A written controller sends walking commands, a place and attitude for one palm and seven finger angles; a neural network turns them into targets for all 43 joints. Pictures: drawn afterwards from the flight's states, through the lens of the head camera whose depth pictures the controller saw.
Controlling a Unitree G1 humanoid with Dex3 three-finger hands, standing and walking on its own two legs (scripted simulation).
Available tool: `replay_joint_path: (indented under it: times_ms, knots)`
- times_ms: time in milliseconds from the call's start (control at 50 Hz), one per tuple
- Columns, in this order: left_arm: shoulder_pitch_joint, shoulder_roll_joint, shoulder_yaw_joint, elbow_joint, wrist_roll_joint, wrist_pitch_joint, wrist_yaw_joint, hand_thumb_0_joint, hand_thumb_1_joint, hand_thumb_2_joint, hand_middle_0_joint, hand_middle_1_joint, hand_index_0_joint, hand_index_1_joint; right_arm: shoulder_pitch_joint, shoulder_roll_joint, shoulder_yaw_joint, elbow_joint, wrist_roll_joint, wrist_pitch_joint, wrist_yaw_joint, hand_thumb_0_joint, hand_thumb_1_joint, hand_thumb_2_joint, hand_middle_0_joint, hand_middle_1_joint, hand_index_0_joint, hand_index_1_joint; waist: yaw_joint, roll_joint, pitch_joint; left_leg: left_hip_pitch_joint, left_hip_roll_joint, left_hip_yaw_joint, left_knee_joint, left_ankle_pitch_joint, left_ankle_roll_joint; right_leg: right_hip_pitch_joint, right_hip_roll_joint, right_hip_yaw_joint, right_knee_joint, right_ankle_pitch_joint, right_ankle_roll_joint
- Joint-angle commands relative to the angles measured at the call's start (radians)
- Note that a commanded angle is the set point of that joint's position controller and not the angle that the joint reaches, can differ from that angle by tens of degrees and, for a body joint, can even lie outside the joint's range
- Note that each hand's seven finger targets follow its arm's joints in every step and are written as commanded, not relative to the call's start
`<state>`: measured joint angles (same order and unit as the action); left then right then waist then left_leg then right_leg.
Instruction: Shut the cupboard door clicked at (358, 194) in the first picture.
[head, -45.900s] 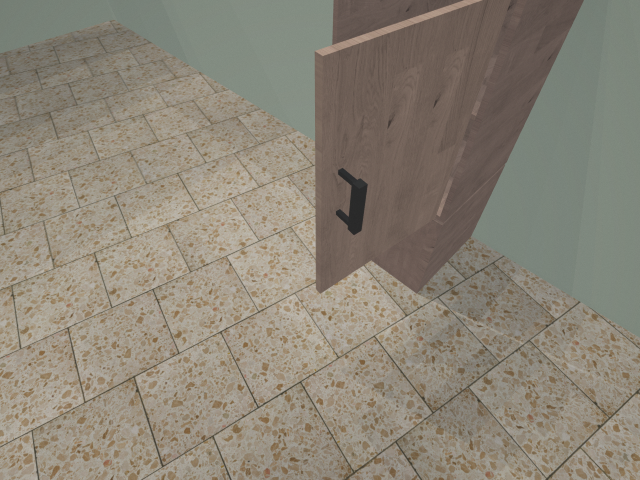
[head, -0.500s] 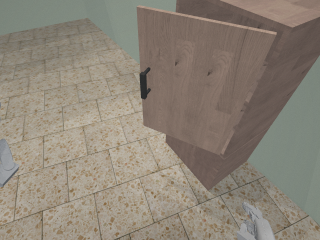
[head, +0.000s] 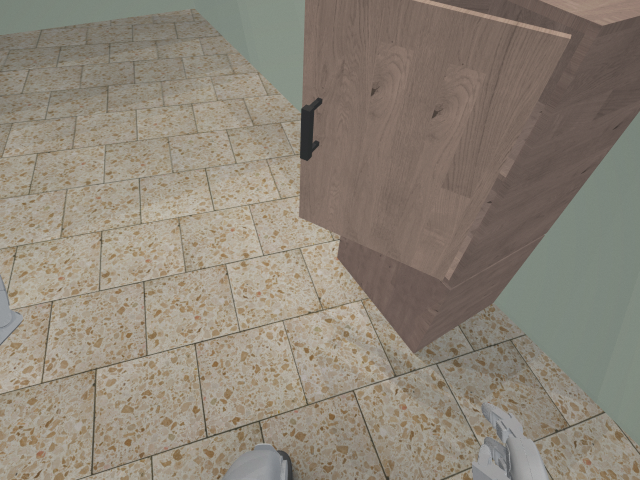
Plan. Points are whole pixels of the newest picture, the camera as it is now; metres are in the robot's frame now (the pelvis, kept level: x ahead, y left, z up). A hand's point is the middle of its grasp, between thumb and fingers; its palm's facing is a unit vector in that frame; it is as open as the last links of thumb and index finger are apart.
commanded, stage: step back with the hand held close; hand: left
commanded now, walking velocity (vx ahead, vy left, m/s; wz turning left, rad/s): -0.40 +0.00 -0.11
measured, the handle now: (311, 129) +0.78 +0.06 +0.00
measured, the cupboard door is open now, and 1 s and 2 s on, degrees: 30 30 30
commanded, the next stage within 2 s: stop stepping back and stand still in 0.36 s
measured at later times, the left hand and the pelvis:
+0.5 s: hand out of the picture +0.12 +0.26 +0.20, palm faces +0.32 -0.87 -0.38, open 7.4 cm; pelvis -0.12 +0.04 +0.01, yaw -9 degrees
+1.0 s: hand out of the picture +0.01 +0.29 +0.19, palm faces +0.27 -0.89 -0.36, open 7.4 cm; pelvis -0.25 +0.07 +0.02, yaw -9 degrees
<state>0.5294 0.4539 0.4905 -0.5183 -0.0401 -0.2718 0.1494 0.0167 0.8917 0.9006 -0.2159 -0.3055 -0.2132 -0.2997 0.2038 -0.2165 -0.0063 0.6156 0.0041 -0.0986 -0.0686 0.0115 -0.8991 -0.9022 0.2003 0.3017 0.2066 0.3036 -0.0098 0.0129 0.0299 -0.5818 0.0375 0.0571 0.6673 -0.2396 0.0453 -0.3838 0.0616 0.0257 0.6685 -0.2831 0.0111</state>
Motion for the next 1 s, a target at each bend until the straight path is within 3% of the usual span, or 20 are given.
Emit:
replay_joint_path:
  times_ms: [0, 80, 120, 160, 340, 400, 420, 460, 500, 520, 540, 580, 620, 660, 680, 740, 800, 820, 940, 980]
  knots:
    - [-0.095, 0.194, 0.071, -0.232, 0.004, -0.035, 0.048, 0.000, 0.900, 0.900, -0.200, -0.300, -0.200, -0.300, -0.053, -0.088, -0.050, -0.117, -0.013, -0.026, 0.003, 0.000, -0.900, -0.900, 0.200, 0.300, 0.200, 0.300, -0.013, -0.190, -0.150, 0.301, -0.029, -0.012, 0.183, -0.164, -0.075, -0.226, -0.343, 0.387, -0.413, -0.167, -0.160]
    - [-0.205, 0.195, 0.055, -0.219, 0.016, -0.030, 0.044, 0.000, 0.900, 0.900, -0.200, -0.300, -0.200, -0.300, -0.071, -0.099, -0.036, -0.111, -0.014, -0.012, -0.020, 0.000, -0.900, -0.900, 0.200, 0.300, 0.200, 0.300, -0.030, -0.039, -0.016, 0.293, 0.014, -0.097, -0.144, -0.154, -0.034, -0.255, -0.190, 0.179, -0.262, -0.066, -0.067]
    - [-0.186, 0.158, 0.070, -0.196, 0.021, -0.047, 0.042, 0.000, 0.900, 0.900, -0.200, -0.300, -0.200, -0.300, -0.092, -0.139, -0.048, -0.127, -0.011, -0.030, -0.038, 0.000, -0.900, -0.900, 0.200, 0.300, 0.200, 0.300, -0.004, 0.272, -0.058, -0.008, 0.255, -0.325, -0.422, -0.189, 0.063, 0.066, 0.015, 0.001, 0.099, 0.002, 0.015]
    - [-0.142, 0.184, 0.122, -0.172, 0.015, -0.061, 0.024, 0.000, 0.900, 0.900, -0.200, -0.300, -0.200, -0.300, -0.092, -0.136, -0.077, -0.133, -0.002, -0.060, -0.022, 0.000, -0.900, -0.900, 0.200, 0.300, 0.200, 0.300, 0.004, 0.285, -0.189, -0.148, 0.365, -0.361, -0.558, -0.551, 0.097, 0.280, 0.070, -0.002, 0.445, -0.170, 0.014]
    - [-0.119, 0.138, 0.030, -0.257, -0.049, -0.024, 0.004, 0.000, 0.900, 0.900, -0.200, -0.300, -0.200, -0.300, -0.075, -0.101, -0.043, -0.091, -0.028, -0.072, 0.017, 0.000, -0.900, -0.900, 0.200, 0.300, 0.200, 0.300, 0.010, 0.198, -0.240, 0.299, 0.243, -0.145, -0.481, -0.218, -0.091, 0.196, -0.003, -0.072, -0.252, -0.230, -0.053]
    - [-0.166, 0.227, 0.084, -0.262, -0.030, -0.040, 0.023, 0.000, 0.900, 0.900, -0.200, -0.300, -0.200, -0.300, -0.066, -0.063, -0.025, -0.065, -0.037, -0.044, 0.008, 0.000, -0.900, -0.900, 0.200, 0.300, 0.200, 0.300, 0.000, -0.067, -0.233, 0.429, 0.082, 0.019, -0.033, 0.000, -0.134, -0.030, -0.322, 0.251, -0.456, 0.094, -0.177]
    - [-0.225, 0.277, 0.117, -0.265, -0.016, -0.050, 0.036, 0.000, 0.900, 0.900, -0.200, -0.300, -0.200, -0.300, -0.088, -0.061, -0.012, -0.072, -0.043, -0.055, -0.003, 0.000, -0.900, -0.900, 0.200, 0.300, 0.200, 0.300, 0.003, -0.083, -0.218, 0.389, 0.051, 0.042, -0.003, -0.022, -0.123, -0.006, -0.363, 0.217, -0.398, 0.413, -0.161]
    - [-0.195, 0.193, 0.034, -0.157, -0.021, 0.009, 0.018, 0.000, 0.900, 0.900, -0.200, -0.300, -0.200, -0.300, -0.075, -0.085, -0.039, -0.084, -0.001, -0.041, -0.022, 0.000, -0.900, -0.900, 0.200, 0.300, 0.200, 0.300, -0.031, -0.168, -0.225, 0.450, 0.018, -0.002, -0.028, 0.204, -0.088, -0.005, -0.232, 0.046, -0.224, 0.469, -0.072]
    - [-0.115, 0.177, 0.047, -0.151, -0.038, 0.053, 0.007, 0.000, 0.900, 0.900, -0.200, -0.300, -0.200, -0.300, -0.083, -0.112, -0.038, -0.117, 0.013, -0.031, -0.029, 0.000, -0.900, -0.900, 0.200, 0.300, 0.200, 0.300, -0.018, 0.109, -0.211, 0.458, 0.091, -0.128, -0.239, 0.240, -0.045, 0.022, -0.051, -0.072, -0.114, 0.067, -0.003]
    - [-0.097, 0.173, 0.058, -0.136, -0.045, 0.056, 0.001, 0.000, 0.900, 0.900, -0.200, -0.300, -0.200, -0.300, -0.096, -0.130, -0.035, -0.138, 0.017, -0.030, -0.025, 0.000, -0.900, -0.900, 0.200, 0.300, 0.200, 0.300, -0.007, 0.209, -0.139, 0.329, 0.141, -0.213, -0.403, -0.062, -0.030, 0.079, 0.018, -0.080, -0.119, -0.169, 0.000]
    - [-0.013, 0.194, 0.095, -0.122, -0.053, 0.055, -0.001, 0.000, 0.900, 0.900, -0.200, -0.300, -0.200, -0.300, -0.114, -0.126, -0.034, -0.162, 0.012, -0.027, -0.020, 0.000, -0.900, -0.900, 0.200, 0.300, 0.200, 0.300, 0.008, 0.244, -0.123, 0.200, 0.158, -0.253, -0.578, -0.468, -0.090, 0.162, 0.063, -0.116, -0.111, -0.319, -0.029]
    - [0.088, 0.234, 0.155, -0.153, -0.061, 0.067, -0.004, 0.000, 0.900, 0.900, -0.200, -0.300, -0.200, -0.300, -0.100, -0.126, -0.037, -0.176, -0.003, -0.009, -0.016, 0.000, -0.900, -0.900, 0.200, 0.300, 0.200, 0.300, 0.024, 0.295, -0.135, 0.055, 0.097, -0.211, -0.648, -0.554, -0.212, 0.317, 0.125, -0.177, -0.127, -0.340, -0.060]
    - [0.194, 0.245, 0.155, -0.236, -0.062, 0.052, -0.009, 0.000, 0.900, 0.900, -0.200, -0.300, -0.200, -0.300, -0.054, -0.095, -0.043, -0.181, 0.006, -0.003, -0.004, 0.000, -0.900, -0.900, 0.200, 0.300, 0.200, 0.300, 0.015, 0.064, -0.190, 0.209, -0.043, 0.040, -0.254, -0.318, -0.183, 0.203, 0.000, -0.093, -0.321, -0.339, -0.118]
    - [0.149, 0.271, 0.170, -0.349, -0.064, 0.043, 0.005, 0.000, 0.900, 0.900, -0.200, -0.300, -0.200, -0.300, -0.025, -0.104, -0.060, -0.143, -0.005, 0.006, -0.005, 0.000, -0.900, -0.900, 0.200, 0.300, 0.200, 0.300, -0.009, -0.272, -0.105, 0.331, -0.060, -0.051, 0.370, -0.108, -0.108, -0.277, -0.338, 0.313, -0.508, -0.518, -0.259]
    - [0.083, 0.268, 0.179, -0.367, -0.053, 0.039, 0.021, 0.000, 0.900, 0.900, -0.200, -0.300, -0.200, -0.300, -0.018, -0.117, -0.055, -0.127, -0.015, 0.003, -0.003, 0.000, -0.900, -0.900, 0.200, 0.300, 0.200, 0.300, -0.016, -0.232, -0.077, 0.257, -0.025, -0.109, 0.450, -0.118, -0.093, -0.282, -0.374, 0.356, -0.501, -0.509, -0.290]
    - [-0.227, 0.146, 0.029, -0.157, 0.008, 0.032, 0.060, 0.000, 0.900, 0.900, -0.200, -0.300, -0.200, -0.300, 0.013, -0.124, -0.027, -0.064, -0.026, -0.027, -0.021, 0.000, -0.900, -0.900, 0.200, 0.300, 0.200, 0.300, -0.060, 0.038, 0.005, 0.275, 0.014, -0.040, -0.070, -0.095, -0.054, -0.097, -0.199, 0.018, -0.230, -0.303, -0.090]
    - [-0.366, 0.118, -0.038, -0.098, 0.019, 0.046, 0.058, 0.000, 0.900, 0.900, -0.200, -0.300, -0.200, -0.300, -0.022, -0.189, -0.054, -0.106, 0.011, -0.077, -0.050, 0.000, -0.900, -0.900, 0.200, 0.300, 0.200, 0.300, -0.020, 0.222, 0.039, 0.185, 0.218, -0.481, -0.470, -0.522, 0.060, -0.039, -0.009, -0.083, 0.121, -0.198, 0.003]
    - [-0.347, 0.134, -0.028, -0.104, 0.020, 0.047, 0.045, 0.000, 0.900, 0.900, -0.200, -0.300, -0.200, -0.300, -0.047, -0.147, -0.035, -0.082, 0.005, -0.084, -0.043, 0.000, -0.900, -0.900, 0.200, 0.300, 0.200, 0.300, -0.027, 0.330, -0.009, 0.124, 0.221, -0.508, -0.587, -0.699, -0.002, 0.001, 0.008, -0.065, 0.248, -0.241, -0.004]
    - [0.045, 0.159, 0.044, -0.316, -0.003, 0.059, 0.020, 0.000, 0.900, 0.900, -0.200, -0.300, -0.200, -0.300, -0.101, -0.094, -0.028, -0.148, -0.021, -0.044, 0.018, 0.000, -0.900, -0.900, 0.200, 0.300, 0.200, 0.300, 0.027, 0.271, -0.136, -0.103, 0.133, -0.190, -0.461, -0.509, -0.044, 0.447, 0.054, -0.148, -0.033, -0.239, -0.075]
    - [0.125, 0.222, 0.126, -0.259, 0.002, 0.075, 0.026, 0.000, 0.900, 0.900, -0.200, -0.300, -0.200, -0.300, -0.075, -0.067, -0.032, -0.146, -0.012, -0.001, 0.022, 0.000, -0.900, -0.900, 0.200, 0.300, 0.200, 0.300, 0.036, -0.075, -0.111, -0.207, -0.022, -0.008, 0.112, -0.347, -0.067, 0.406, -0.187, 0.178, -0.365, -0.366, -0.159]
